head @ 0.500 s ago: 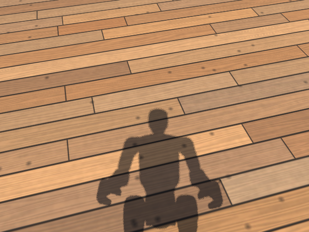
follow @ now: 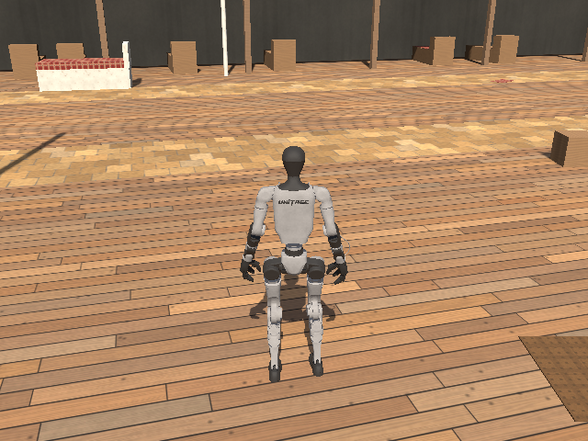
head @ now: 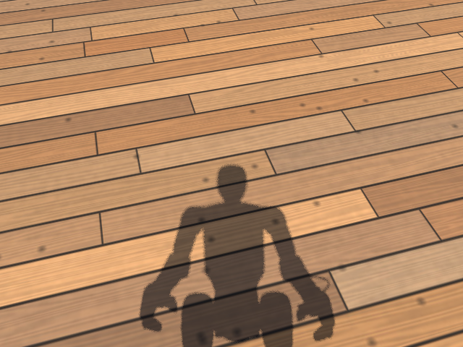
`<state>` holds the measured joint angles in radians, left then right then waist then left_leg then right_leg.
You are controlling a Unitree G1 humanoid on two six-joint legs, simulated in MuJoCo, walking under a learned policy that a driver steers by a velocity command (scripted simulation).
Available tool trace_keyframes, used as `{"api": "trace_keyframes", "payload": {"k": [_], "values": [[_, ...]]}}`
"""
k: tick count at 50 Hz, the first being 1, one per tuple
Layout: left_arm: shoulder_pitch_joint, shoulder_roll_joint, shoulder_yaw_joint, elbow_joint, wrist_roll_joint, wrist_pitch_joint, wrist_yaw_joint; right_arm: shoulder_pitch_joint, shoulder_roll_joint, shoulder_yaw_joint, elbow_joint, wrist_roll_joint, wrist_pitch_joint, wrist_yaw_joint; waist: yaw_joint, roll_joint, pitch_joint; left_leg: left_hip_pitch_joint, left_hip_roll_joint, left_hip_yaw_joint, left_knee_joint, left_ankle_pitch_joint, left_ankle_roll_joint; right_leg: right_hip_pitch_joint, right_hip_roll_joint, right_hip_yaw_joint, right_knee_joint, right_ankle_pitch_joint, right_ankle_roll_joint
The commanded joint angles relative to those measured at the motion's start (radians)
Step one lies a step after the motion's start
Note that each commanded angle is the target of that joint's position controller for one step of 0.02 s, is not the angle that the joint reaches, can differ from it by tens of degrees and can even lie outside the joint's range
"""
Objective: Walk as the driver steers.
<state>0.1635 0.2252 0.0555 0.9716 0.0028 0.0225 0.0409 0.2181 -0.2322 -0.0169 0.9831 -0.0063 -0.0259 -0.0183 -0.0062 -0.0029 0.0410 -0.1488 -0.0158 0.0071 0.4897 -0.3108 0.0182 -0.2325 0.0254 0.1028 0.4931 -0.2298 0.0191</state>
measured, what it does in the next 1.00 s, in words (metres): walks ahead, turning left: right foot, then left foot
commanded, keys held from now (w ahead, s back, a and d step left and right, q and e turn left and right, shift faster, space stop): no key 0.04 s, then w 0.34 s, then w+q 0.62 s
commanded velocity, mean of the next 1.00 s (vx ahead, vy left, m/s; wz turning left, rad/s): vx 0.36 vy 0.00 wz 0.24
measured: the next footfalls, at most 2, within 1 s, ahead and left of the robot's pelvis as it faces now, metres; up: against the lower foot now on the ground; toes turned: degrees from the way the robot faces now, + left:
right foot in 0.34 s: +0.11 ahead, -0.15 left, +0.00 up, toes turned -1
left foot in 0.84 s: +0.45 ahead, +0.10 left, +0.00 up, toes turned +14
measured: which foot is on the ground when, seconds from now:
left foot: down 0.00-0.34, up 0.36-0.82, down 0.84-1.00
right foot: down 0.00-0.10, up 0.12-0.32, down 0.34-0.82, up 0.84-1.00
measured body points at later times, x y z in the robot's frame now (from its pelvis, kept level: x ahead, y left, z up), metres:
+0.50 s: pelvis +0.11 -0.06 +0.01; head +0.11 -0.07 +0.46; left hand +0.11 +0.21 -0.13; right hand +0.19 -0.33 -0.13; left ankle +0.08 +0.10 -0.65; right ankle +0.07 -0.15 -0.74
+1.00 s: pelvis +0.38 +0.02 +0.00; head +0.41 +0.03 +0.45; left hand +0.41 +0.32 -0.12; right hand +0.56 -0.21 -0.12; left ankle +0.41 +0.09 -0.74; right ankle +0.37 -0.15 -0.64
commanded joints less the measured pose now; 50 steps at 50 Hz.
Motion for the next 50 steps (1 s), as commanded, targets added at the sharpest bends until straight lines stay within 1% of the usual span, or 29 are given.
{"api": "trace_keyframes", "payload": {"k": [1, 3, 5, 7, 9, 11, 13, 16, 17, 18, 19, 20, 21, 23, 25, 29, 35, 36, 38, 40, 41, 42, 43, 44, 45, 46, 47, 48, 50], "values": [[-0.006, 0.106, 0.018, -0.013, 0.0, -0.01, 0.004, 0.021, -0.108, -0.018, -0.021, 0.0, -0.009, -0.004, 0.002, 0.004, -0.022, -0.09, 0.056, -0.056, -0.12, 0.111, 0.015, 0.082, -0.038, 0.028, -0.052, 0.197, -0.032], [0.009, 0.096, 0.014, 0.013, 0.0, -0.009, 0.005, 0.044, -0.103, -0.017, -0.003, 0.0, -0.007, -0.006, 0.001, 0.014, -0.039, -0.082, 0.051, -0.056, -0.14, 0.007, 0.021, 0.085, -0.021, 0.007, -0.05, 0.1, -0.031], [0.001, 0.1, 0.016, 0.021, -0.011, -0.013, 0.005, 0.061, -0.157, -0.035, 0.002, 0.014, 0.001, -0.014, -0.013, 0.088, 0.011, -0.09, 0.092, -0.142, -0.204, -0.332, 0.079, -0.026, 0.042, -0.071, 0.049, -0.201, -0.033], [-0.068, 0.1, 0.013, -0.013, -0.019, -0.043, -0.005, 0.095, -0.219, -0.056, 0.003, 0.024, -0.006, -0.021, -0.039, 0.174, 0.1, -0.071, 0.292, -0.401, -0.343, -0.536, 0.192, -0.21, 0.012, -0.114, 0.227, -0.209, -0.039], [-0.104, 0.105, 0.016, -0.027, -0.029, -0.072, -0.02, 0.109, -0.214, -0.062, 0.003, 0.018, -0.028, -0.022, -0.05, 0.15, 0.152, -0.024, 0.375, -0.494, -0.379, -0.425, 0.244, -0.345, -0.065, -0.07, 0.359, -0.236, -0.053], [-0.093, 0.101, 0.016, -0.022, -0.036, -0.092, -0.034, 0.099, -0.191, -0.061, -0.007, 0.027, -0.039, -0.014, -0.038, 0.119, 0.132, 0.058, 0.344, -0.417, -0.356, -0.286, 0.215, -0.378, -0.1, -0.07, 0.307, -0.248, -0.064], [-0.083, 0.086, 0.014, -0.011, -0.036, -0.107, -0.044, 0.075, -0.197, -0.066, -0.015, 0.037, -0.038, -0.007, -0.021, 0.118, 0.092, 0.009, 0.267, -0.277, -0.324, -0.164, 0.174, -0.212, -0.073, -0.127, 0.142, -0.167, -0.062], [0.135, 0.101, 0.035, 0.084, -0.035, -0.102, -0.045, 0.06, -0.187, -0.061, -0.021, 0.038, -0.028, 0.0, 0.078, 0.092, 0.002, -0.2, 0.171, -0.147, -0.175, -0.065, 0.133, 0.208, 0.021, -0.207, -0.002, 0.028, -0.042], [0.234, 0.134, 0.048, 0.104, -0.037, -0.101, -0.039, 0.038, -0.143, -0.046, -0.03, 0.032, -0.034, 0.004, 0.128, 0.017, -0.031, -0.282, 0.12, -0.077, 0.015, 0.015, 0.09, 0.331, -0.053, -0.09, -0.057, -0.022, -0.073], [0.35, 0.234, 0.065, 0.114, -0.03, -0.1, -0.03, 0.024, -0.058, -0.022, -0.07, 0.011, -0.044, 0.009, 0.145, -0.259, -0.098, -0.453, 0.023, 0.043, 0.402, -0.107, 0.012, 0.455, -0.299, 0.3, -0.206, -0.149, -0.181], [0.38, 0.249, 0.056, 0.128, -0.012, -0.117, -0.049, 0.009, -0.077, -0.03, -0.102, 0.038, -0.061, 0.005, 0.137, -0.288, -0.107, -0.588, -0.033, -0.054, 0.625, -0.269, 0.011, 0.437, -0.422, 0.638, -0.334, -0.336, -0.309], [0.271, 0.202, 0.038, 0.098, -0.012, -0.133, -0.053, -0.002, -0.128, -0.041, -0.105, 0.067, -0.072, 0.007, 0.092, -0.155, -0.002, -0.685, 0.044, -0.119, 0.73, -0.205, 0.039, 0.376, -0.427, 0.564, -0.336, -0.423, -0.297], [0.196, 0.148, 0.022, 0.071, -0.012, -0.142, -0.056, -0.003, -0.143, -0.045, -0.099, 0.073, -0.079, 0.014, 0.07, -0.118, 0.047, -0.698, 0.08, -0.129, 0.735, -0.094, 0.063, 0.325, -0.375, 0.429, -0.341, -0.374, -0.246], [0.128, 0.117, 0.005, 0.049, -0.008, -0.145, -0.059, 0.002, -0.141, -0.055, -0.084, 0.052, -0.077, 0.016, 0.034, -0.087, 0.069, -0.648, 0.123, -0.133, 0.649, 0.056, 0.067, 0.257, -0.301, 0.207, -0.356, -0.11, -0.173], [0.17, 0.093, -0.005, 0.064, 0.006, -0.14, -0.051, 0.014, -0.109, -0.055, -0.073, 0.045, -0.063, 0.029, 0.032, -0.102, 0.045, -0.598, 0.122, -0.115, 0.609, 0.138, 0.054, 0.238, -0.251, 0.051, -0.353, 0.098, -0.145], [0.188, 0.131, -0.003, 0.062, 0.019, -0.137, -0.03, -0.087, -0.07, -0.046, -0.131, 0.038, -0.047, 0.034, 0.039, -0.049, 0.071, -0.631, 0.101, -0.102, 0.443, 0.269, 0.015, 0.195, -0.245, -0.084, -0.389, 0.272, -0.163], [0.255, 0.151, -0.002, 0.065, -0.002, -0.127, -0.013, -0.28, -0.038, -0.02, -0.236, 0.03, -0.048, 0.069, 0.079, -0.032, 0.114, -0.554, 0.083, 0.028, 0.165, 0.384, 0.039, 0.237, -0.262, -0.232, -0.396, 0.379, -0.148], [0.26, 0.157, 0.001, 0.065, -0.005, -0.119, -0.013, -0.293, -0.041, -0.02, -0.251, 0.031, -0.048, 0.077, 0.073, -0.034, 0.112, -0.553, 0.076, 0.039, 0.143, 0.355, 0.054, 0.28, -0.275, -0.246, -0.367, 0.448, -0.144], [0.237, 0.187, 0.009, 0.048, -0.005, -0.104, -0.008, -0.274, -0.069, -0.033, -0.271, 0.032, -0.049, 0.09, 0.032, -0.066, 0.064, -0.481, 0.03, 0.087, 0.13, 0.269, 0.092, 0.351, -0.293, -0.279, -0.254, 0.782, -0.129], [0.21, 0.214, 0.019, 0.022, 0.003, -0.082, 0.002, -0.127, -0.13, -0.066, -0.252, 0.037, -0.042, 0.097, -0.06, -0.117, -0.051, -0.294, -0.04, 0.129, 0.152, 0.177, 0.135, 0.379, -0.299, -0.299, -0.01, 1.1, -0.111], [0.191, 0.221, 0.02, 0.005, 0.003, -0.074, 0.004, 0.028, -0.184, -0.096, -0.215, 0.039, -0.038, 0.091, -0.14, -0.108, -0.138, -0.069, -0.072, 0.118, 0.103, 0.202, 0.169, 0.298, -0.275, -0.307, 0.2, 1.084, -0.091], [0.198, 0.211, 0.012, -0.021, 0.009, -0.082, 0.003, 0.172, -0.256, -0.127, -0.189, 0.037, -0.025, 0.069, -0.194, -0.013, -0.226, 0.228, 0.036, -0.093, 0.061, 0.135, 0.219, 0.056, -0.226, -0.304, 0.496, 0.781, -0.058], [0.315, 0.037, -0.037, -0.061, 0.022, -0.116, -0.029, 0.161, -0.322, -0.133, -0.197, 0.036, -0.026, 0.06, -0.058, 0.242, -0.338, 0.563, 0.315, -0.695, -0.041, -0.081, 0.423, -0.398, 0.005, -0.206, 0.885, -0.267, 0.0], [0.184, 0.126, -0.018, -0.089, -0.017, -0.168, -0.046, 0.194, -0.247, -0.113, -0.2, 0.025, -0.032, 0.054, -0.13, 0.141, -0.395, 0.576, 0.339, -0.867, -0.2, -0.152, 0.415, -0.504, 0.013, 0.01, 0.988, -0.32, -0.033], [0.082, 0.178, -0.002, -0.136, -0.052, -0.192, -0.049, 0.147, -0.208, -0.102, -0.198, 0.016, -0.045, 0.05, -0.122, 0.113, -0.237, 0.462, 0.311, -0.713, -0.228, -0.072, 0.354, -0.581, -0.043, 0.013, 0.956, -0.225, -0.063], [0.059, 0.174, -0.003, -0.146, -0.044, -0.201, -0.041, 0.064, -0.182, -0.093, -0.216, 0.019, -0.057, 0.053, -0.068, -0.002, -0.15, 0.287, 0.268, -0.583, -0.239, 0.057, 0.323, -0.537, -0.09, 0.007, 0.862, -0.136, -0.071], [0.066, 0.175, 0.006, -0.137, -0.024, -0.196, -0.032, -0.005, -0.156, -0.086, -0.237, 0.014, -0.062, 0.056, -0.021, -0.045, -0.1, 0.142, 0.226, -0.485, -0.252, 0.166, 0.301, -0.468, -0.118, 0.0, 0.781, -0.1, -0.062], [0.099, 0.178, 0.013, -0.137, -0.015, -0.18, -0.029, -0.04, -0.143, -0.079, -0.253, 0.003, -0.066, 0.055, 0.018, -0.024, -0.089, 0.046, 0.196, -0.426, -0.27, 0.239, 0.293, -0.392, -0.143, 0.011, 0.739, -0.079, -0.052], [0.112, 0.159, 0.017, -0.156, 0.002, -0.151, -0.027, -0.045, -0.146, -0.078, -0.257, 0.015, -0.065, 0.048, 0.046, 0.001, -0.064, -0.06, 0.168, -0.362, -0.297, 0.301, 0.294, -0.35, -0.158, -0.008, 0.642, -0.069, -0.016]]}}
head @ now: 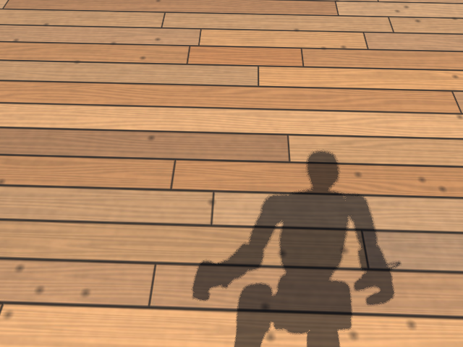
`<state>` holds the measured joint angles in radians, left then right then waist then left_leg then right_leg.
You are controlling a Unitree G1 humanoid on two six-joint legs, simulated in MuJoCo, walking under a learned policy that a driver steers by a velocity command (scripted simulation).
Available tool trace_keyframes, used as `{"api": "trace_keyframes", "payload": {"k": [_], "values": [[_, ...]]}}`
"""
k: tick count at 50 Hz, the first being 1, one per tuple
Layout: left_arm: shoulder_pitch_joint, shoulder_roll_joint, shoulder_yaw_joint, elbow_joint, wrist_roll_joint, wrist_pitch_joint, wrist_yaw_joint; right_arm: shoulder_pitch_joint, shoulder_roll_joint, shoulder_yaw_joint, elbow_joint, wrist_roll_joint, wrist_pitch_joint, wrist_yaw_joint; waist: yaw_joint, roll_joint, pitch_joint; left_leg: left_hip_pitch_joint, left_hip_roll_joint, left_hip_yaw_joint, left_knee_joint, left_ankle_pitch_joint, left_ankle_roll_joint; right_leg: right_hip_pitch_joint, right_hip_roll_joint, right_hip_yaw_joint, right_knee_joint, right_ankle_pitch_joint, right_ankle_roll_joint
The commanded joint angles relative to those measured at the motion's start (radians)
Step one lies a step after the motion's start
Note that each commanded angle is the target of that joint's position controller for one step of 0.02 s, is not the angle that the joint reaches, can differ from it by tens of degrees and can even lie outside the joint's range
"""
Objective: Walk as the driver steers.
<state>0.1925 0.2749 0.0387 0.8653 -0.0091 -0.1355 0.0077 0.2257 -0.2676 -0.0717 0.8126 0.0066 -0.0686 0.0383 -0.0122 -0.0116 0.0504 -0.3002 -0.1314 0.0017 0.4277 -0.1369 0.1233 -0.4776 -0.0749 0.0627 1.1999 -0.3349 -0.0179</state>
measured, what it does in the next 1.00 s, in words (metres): walks ahead: right foot, then left foot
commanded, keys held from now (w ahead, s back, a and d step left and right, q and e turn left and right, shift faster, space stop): w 0.20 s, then no key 0.80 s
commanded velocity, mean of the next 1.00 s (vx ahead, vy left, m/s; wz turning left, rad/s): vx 0.21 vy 0.00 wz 0.13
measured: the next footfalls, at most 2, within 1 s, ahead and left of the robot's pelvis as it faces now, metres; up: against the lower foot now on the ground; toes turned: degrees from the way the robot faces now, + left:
right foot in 0.32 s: +0.40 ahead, -0.14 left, +0.00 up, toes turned +4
left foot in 0.66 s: +0.36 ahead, +0.11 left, +0.00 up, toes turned +4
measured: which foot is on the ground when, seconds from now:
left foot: down 0.00-0.34, up 0.36-0.64, down 0.66-1.00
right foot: up 0.00-0.30, down 0.32-1.00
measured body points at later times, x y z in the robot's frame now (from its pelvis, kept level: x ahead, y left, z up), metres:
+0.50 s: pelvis +0.26 -0.06 +0.00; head +0.30 -0.06 +0.45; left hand +0.39 +0.21 -0.11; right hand +0.36 -0.32 -0.13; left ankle +0.19 +0.08 -0.67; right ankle +0.35 -0.14 -0.74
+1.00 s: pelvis +0.34 -0.02 +0.00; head +0.35 -0.02 +0.45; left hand +0.40 +0.24 -0.14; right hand +0.46 -0.27 -0.13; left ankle +0.32 +0.10 -0.74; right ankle +0.36 -0.15 -0.74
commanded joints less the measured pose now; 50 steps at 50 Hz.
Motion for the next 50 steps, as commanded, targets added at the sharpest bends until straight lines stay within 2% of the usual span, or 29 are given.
{"api": "trace_keyframes", "payload": {"k": [1, 3, 6, 8, 10, 13, 14, 15, 16, 17, 18, 19, 20, 21, 22, 23, 25, 26, 27, 29, 31, 32, 33, 34, 35, 36, 37, 41, 50], "values": [[0.067, 0.098, 0.032, -0.059, 0.022, 0.018, 0.008, -0.037, -0.116, -0.023, -0.083, 0.004, -0.023, -0.015, 0.051, 0.018, -0.063, 0.052, 0.276, -0.315, -0.245, 0.163, 0.19, -0.104, -0.059, 0.014, -0.114, 0.069, 0.041], [-0.014, 0.083, 0.026, -0.093, 0.031, 0.026, 0.013, 0.005, -0.139, -0.028, -0.072, 0.002, -0.023, -0.031, 0.025, 0.036, -0.038, 0.014, 0.251, -0.252, -0.257, 0.21, 0.176, -0.128, -0.054, -0.012, -0.257, 0.195, 0.071], [-0.123, 0.053, 0.012, -0.121, 0.026, 0.017, 0.005, 0.068, -0.138, -0.024, -0.05, 0.008, -0.017, -0.042, -0.03, 0.058, -0.036, 0.007, 0.197, -0.173, -0.237, 0.175, 0.113, -0.064, -0.016, -0.036, -0.519, 0.441, 0.068], [-0.19, 0.05, 0.007, -0.142, 0.015, 0.009, -0.004, 0.113, -0.146, -0.023, -0.031, 0.01, -0.017, -0.041, -0.068, 0.075, -0.03, 0.028, 0.213, -0.187, -0.239, 0.104, 0.097, -0.03, 0.01, -0.048, -0.609, 0.534, 0.06], [-0.238, 0.07, 0.009, -0.163, 0.006, 0.005, -0.013, 0.142, -0.146, -0.021, -0.013, 0.012, -0.015, -0.04, -0.085, 0.083, -0.015, 0.112, 0.249, -0.222, -0.212, 0.092, 0.097, -0.065, 0.013, -0.036, -0.659, 0.515, 0.043], [-0.252, 0.096, 0.016, -0.185, 0.023, -0.01, -0.03, 0.174, -0.139, -0.018, 0.008, 0.003, 0.006, -0.051, -0.075, 0.09, -0.029, 0.275, 0.288, -0.258, -0.075, 0.337, 0.068, -0.09, 0.047, -0.04, -0.736, 0.411, -0.003], [-0.219, 0.106, 0.02, -0.178, 0.026, -0.015, -0.033, 0.169, -0.143, -0.019, 0.008, -0.001, 0.013, -0.055, -0.056, 0.105, -0.053, 0.306, 0.29, -0.263, -0.023, 0.437, 0.053, -0.05, 0.062, -0.047, -0.746, 0.379, -0.02], [-0.142, 0.121, 0.028, -0.156, 0.031, -0.019, -0.033, 0.145, -0.146, -0.018, 0.0, -0.002, 0.018, -0.059, -0.011, 0.116, -0.095, 0.316, 0.267, -0.254, 0.056, 0.57, 0.031, 0.051, 0.086, -0.068, -0.779, 0.402, -0.044], [-0.033, 0.152, 0.039, -0.13, 0.04, -0.024, -0.031, 0.122, -0.137, -0.011, -0.013, -0.004, 0.018, -0.059, 0.047, 0.103, -0.174, 0.275, 0.217, -0.221, 0.189, 0.604, -0.006, 0.232, 0.051, -0.054, -0.792, 0.593, -0.079], [0.091, 0.222, 0.051, -0.116, 0.062, -0.025, -0.027, 0.162, -0.088, 0.008, -0.037, -0.022, 0.01, -0.056, 0.065, -0.018, -0.332, 0.05, 0.145, -0.2, 0.453, 0.324, -0.056, 0.586, -0.142, 0.116, -0.672, 0.981, -0.175], [0.169, 0.211, 0.053, -0.084, 0.044, 0.0, -0.031, 0.333, -0.027, 0.029, 0.011, -0.006, 0.002, -0.047, 0.056, -0.263, -0.494, -0.215, 0.009, -0.14, 0.788, -0.492, -0.127, 0.875, -0.374, 0.405, -0.67, 1.143, -0.355], [0.201, 0.148, 0.04, -0.082, 0.012, 0.019, -0.036, 0.318, -0.137, 0.007, 0.028, 0.012, 0.005, -0.044, 0.09, -0.147, -0.516, -0.282, 0.045, -0.221, 0.878, -0.562, -0.131, 0.857, -0.357, 0.469, -0.708, 0.899, -0.336], [0.114, 0.128, 0.033, -0.096, 0.002, 0.031, -0.032, 0.198, -0.166, -0.005, -0.004, 0.025, 0.016, -0.048, 0.09, -0.084, -0.352, -0.346, 0.085, -0.193, 0.895, -0.494, -0.143, 0.717, -0.313, 0.369, -0.753, 0.771, -0.288], [0.02, 0.095, 0.017, -0.109, 0.01, 0.039, -0.028, 0.121, -0.155, -0.004, -0.024, 0.016, 0.03, -0.055, 0.064, -0.024, -0.241, -0.339, 0.127, -0.145, 0.835, -0.43, -0.156, 0.555, -0.259, 0.282, -0.8, 0.717, -0.255], [-0.043, 0.071, 0.006, -0.113, 0.018, 0.044, -0.027, 0.096, -0.134, -0.004, -0.032, 0.004, 0.046, -0.061, 0.028, -0.017, -0.172, -0.292, 0.17, -0.128, 0.756, -0.383, -0.163, 0.413, -0.226, 0.227, -0.838, 0.676, -0.239], [-0.078, 0.064, 0.003, -0.108, 0.029, 0.048, -0.028, 0.113, -0.104, -0.001, -0.032, 0.0, 0.061, -0.066, -0.008, -0.056, -0.143, -0.2, 0.195, -0.112, 0.66, -0.354, -0.167, 0.299, -0.183, 0.175, -0.876, 0.639, -0.219], [-0.123, 0.071, 0.006, -0.096, 0.042, 0.053, -0.032, 0.162, -0.045, 0.013, -0.013, -0.002, 0.078, -0.075, -0.041, -0.117, -0.137, -0.049, 0.181, -0.058, 0.48, -0.326, -0.184, 0.168, -0.125, 0.069, -0.906, 0.699, -0.21], [-0.122, 0.082, 0.01, -0.088, 0.041, 0.055, -0.03, 0.162, -0.034, 0.018, -0.01, -0.006, 0.078, -0.078, -0.038, -0.127, -0.159, -0.007, 0.179, -0.049, 0.407, -0.29, -0.187, 0.167, -0.121, 0.049, -0.903, 0.734, -0.215], [-0.11, 0.092, 0.014, -0.077, 0.036, 0.058, -0.027, 0.155, -0.037, 0.019, -0.008, -0.008, 0.078, -0.079, -0.032, -0.125, -0.188, 0.026, 0.179, -0.046, 0.348, -0.226, -0.186, 0.183, -0.127, 0.047, -0.902, 0.723, -0.218], [-0.102, 0.104, 0.016, -0.06, 0.024, 0.068, -0.022, 0.139, -0.058, 0.013, -0.002, -0.009, 0.086, -0.079, -0.028, -0.109, -0.21, 0.089, 0.177, -0.037, 0.248, -0.11, -0.177, 0.186, -0.133, 0.05, -0.907, 0.542, -0.209], [-0.117, 0.094, 0.01, -0.05, 0.016, 0.08, -0.02, 0.114, -0.062, 0.009, 0.002, -0.017, 0.093, -0.076, -0.036, -0.096, -0.17, 0.167, 0.163, -0.018, 0.125, -0.01, -0.151, 0.123, -0.102, 0.046, -0.915, 0.215, -0.166], [-0.1, 0.073, 0.002, -0.039, 0.016, 0.083, -0.021, 0.087, -0.068, 0.007, -0.006, -0.028, 0.095, -0.077, -0.032, -0.086, -0.136, 0.188, 0.17, -0.028, 0.073, 0.006, -0.135, 0.091, -0.075, 0.047, -0.92, 0.045, -0.126], [-0.073, 0.048, -0.008, -0.025, 0.022, 0.084, -0.022, 0.06, -0.087, 0.005, -0.024, -0.037, 0.095, -0.081, -0.022, -0.058, -0.1, 0.2, 0.216, -0.084, 0.024, 0.035, -0.113, 0.059, -0.047, 0.045, -0.911, -0.088, -0.076], [-0.046, 0.048, -0.009, -0.018, 0.033, 0.085, -0.023, 0.04, -0.137, -0.003, -0.041, -0.033, 0.093, -0.087, 0.009, 0.008, -0.065, 0.173, 0.272, -0.136, -0.001, 0.04, -0.086, 0.045, 0.005, 0.013, -0.868, -0.146, -0.034], [-0.002, 0.034, -0.008, -0.015, 0.029, 0.09, -0.018, 0.015, -0.162, -0.012, -0.021, -0.02, 0.09, -0.086, 0.056, 0.13, -0.047, 0.055, 0.256, -0.132, -0.01, -0.159, -0.062, 0.119, 0.059, -0.051, -0.846, -0.077, -0.01], [-0.026, 0.053, -0.006, -0.006, 0.03, 0.095, -0.011, 0.002, -0.107, -0.004, -0.02, -0.018, 0.082, -0.081, 0.03, 0.122, -0.021, -0.018, 0.224, -0.12, -0.038, -0.253, -0.072, 0.182, 0.062, -0.065, -0.81, -0.011, 0.004], [-0.032, 0.06, -0.003, -0.003, 0.024, 0.099, -0.005, -0.003, -0.078, 0.005, -0.014, -0.025, 0.073, -0.078, 0.03, 0.119, -0.013, -0.034, 0.217, -0.113, -0.044, -0.232, -0.09, 0.202, 0.059, -0.066, -0.792, 0.036, 0.0], [-0.009, 0.058, -0.001, 0.027, 0.024, 0.104, 0.005, 0.014, -0.078, 0.005, 0.012, -0.013, 0.041, -0.073, 0.024, 0.079, -0.067, 0.053, 0.202, -0.089, 0.025, 0.032, -0.108, 0.232, 0.046, -0.06, -0.758, 0.194, -0.01], [-0.016, 0.063, 0.006, 0.082, 0.011, 0.123, 0.013, 0.003, -0.074, 0.007, 0.065, -0.007, 0.047, -0.073, 0.019, 0.022, -0.09, 0.101, 0.188, -0.068, 0.061, 0.193, -0.095, 0.284, 0.039, -0.059, -0.723, 0.326, -0.001]]}}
